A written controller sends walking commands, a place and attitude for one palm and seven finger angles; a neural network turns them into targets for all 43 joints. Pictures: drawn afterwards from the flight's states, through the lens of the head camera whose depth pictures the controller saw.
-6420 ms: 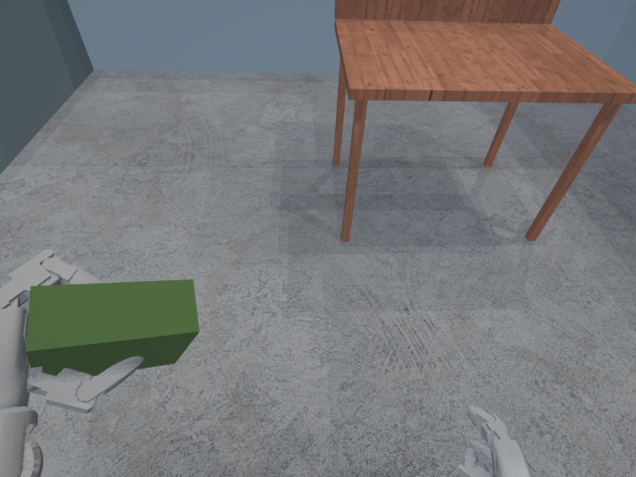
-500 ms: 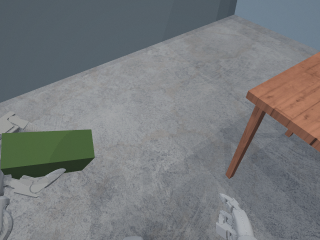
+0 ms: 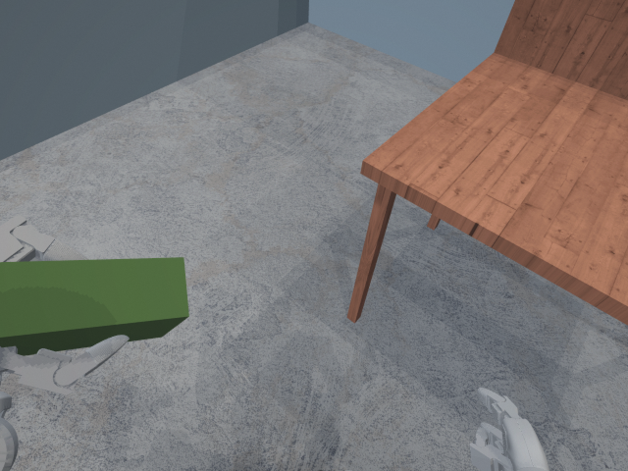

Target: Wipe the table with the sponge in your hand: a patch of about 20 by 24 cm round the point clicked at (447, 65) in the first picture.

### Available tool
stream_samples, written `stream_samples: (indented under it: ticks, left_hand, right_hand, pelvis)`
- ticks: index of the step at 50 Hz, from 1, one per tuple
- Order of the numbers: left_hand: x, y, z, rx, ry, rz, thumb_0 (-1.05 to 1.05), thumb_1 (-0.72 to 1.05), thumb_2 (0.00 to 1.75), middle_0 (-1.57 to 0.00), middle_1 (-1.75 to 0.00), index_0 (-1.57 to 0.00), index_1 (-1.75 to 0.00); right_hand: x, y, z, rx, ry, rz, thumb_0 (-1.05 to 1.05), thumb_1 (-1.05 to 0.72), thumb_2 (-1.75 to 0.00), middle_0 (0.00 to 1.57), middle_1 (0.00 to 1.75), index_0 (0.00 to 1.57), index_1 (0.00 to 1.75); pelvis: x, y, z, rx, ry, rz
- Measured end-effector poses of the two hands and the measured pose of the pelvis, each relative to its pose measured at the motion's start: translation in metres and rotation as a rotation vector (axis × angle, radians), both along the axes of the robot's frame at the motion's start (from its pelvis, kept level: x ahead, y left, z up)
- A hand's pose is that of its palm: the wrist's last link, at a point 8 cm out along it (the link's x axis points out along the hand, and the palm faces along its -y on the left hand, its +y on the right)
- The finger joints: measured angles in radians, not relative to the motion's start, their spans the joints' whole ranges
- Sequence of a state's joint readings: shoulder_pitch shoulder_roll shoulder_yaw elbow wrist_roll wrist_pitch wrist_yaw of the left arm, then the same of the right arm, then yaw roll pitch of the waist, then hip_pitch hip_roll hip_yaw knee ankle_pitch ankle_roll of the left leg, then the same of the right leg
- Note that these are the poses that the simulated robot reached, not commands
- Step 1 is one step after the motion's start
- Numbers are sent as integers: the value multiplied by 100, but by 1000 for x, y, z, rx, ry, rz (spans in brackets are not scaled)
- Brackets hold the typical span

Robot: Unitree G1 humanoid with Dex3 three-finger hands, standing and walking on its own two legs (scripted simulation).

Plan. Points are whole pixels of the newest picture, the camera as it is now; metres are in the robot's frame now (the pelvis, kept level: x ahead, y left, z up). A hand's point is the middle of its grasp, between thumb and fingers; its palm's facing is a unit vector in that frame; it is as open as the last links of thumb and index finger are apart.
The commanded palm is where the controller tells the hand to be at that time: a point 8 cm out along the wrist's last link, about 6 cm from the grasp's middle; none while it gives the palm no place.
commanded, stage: turn to face it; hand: left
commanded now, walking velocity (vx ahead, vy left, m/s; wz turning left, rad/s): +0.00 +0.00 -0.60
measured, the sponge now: (124, 305) +0.23 +0.20 +0.16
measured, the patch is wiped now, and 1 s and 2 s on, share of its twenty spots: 0.00 0.00 0.00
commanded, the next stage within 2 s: take the last steps up to it in 1.66 s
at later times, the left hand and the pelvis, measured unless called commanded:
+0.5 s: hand (228, 321) +0.21 +0.10 +0.18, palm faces +0.01 -0.84 -0.53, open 9.7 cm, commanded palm +0.18 +0.17 +0.19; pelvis -0.07 -0.04 +0.00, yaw -20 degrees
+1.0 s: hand (361, 392) +0.17 -0.01 +0.17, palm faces -0.19 -0.83 -0.52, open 9.8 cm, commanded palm +0.14 +0.07 +0.19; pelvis -0.16 -0.06 -0.01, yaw -37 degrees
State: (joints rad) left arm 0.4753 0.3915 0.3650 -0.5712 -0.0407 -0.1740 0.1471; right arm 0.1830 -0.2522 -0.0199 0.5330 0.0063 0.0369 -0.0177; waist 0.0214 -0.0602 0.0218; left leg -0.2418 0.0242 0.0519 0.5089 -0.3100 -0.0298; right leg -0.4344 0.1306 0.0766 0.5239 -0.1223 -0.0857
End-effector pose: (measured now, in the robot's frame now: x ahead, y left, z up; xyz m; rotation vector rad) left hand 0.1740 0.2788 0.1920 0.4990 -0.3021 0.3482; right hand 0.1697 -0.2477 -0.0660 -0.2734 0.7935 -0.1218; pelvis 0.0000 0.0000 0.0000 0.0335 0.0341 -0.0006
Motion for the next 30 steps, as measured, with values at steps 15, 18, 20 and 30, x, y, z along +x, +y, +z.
stream_samples:
  ticks: [15, 18, 20, 30]
  left_hand:
    - [38, -85, -2, 104, 45, -225, 0, -45, 99, -80, -133, -77, -134]
    - [38, -109, -6, 91, 70, -298, 0, -45, 99, -80, -133, -77, -134]
    - [33, -121, -4, 99, 89, -346, 0, -45, 99, -80, -133, -77, -134]
    - [13, -119, 8, 86, 31, -399, 0, -45, 99, -80, -133, -77, -134]
  right_hand:
    - [-95, 4, -44, 227, 7, -149, 1, -90, -89, 21, 30, 20, 30]
    - [-118, -25, -45, 188, 39, -226, 1, -90, -89, 21, 30, 20, 30]
    - [-135, -45, -41, 151, 49, -284, 1, -90, -89, 21, 30, 20, 30]
    - [-202, -90, -8, -4, 45, -438, 1, -91, -90, 20, 30, 19, 30]
  pelvis:
    - [-37, -32, -10, -71, -62, -217]
    - [-50, -37, -9, -42, -58, -263]
    - [-57, -38, -7, -29, -54, -296]
    - [-79, -32, -1, -5, -18, -401]
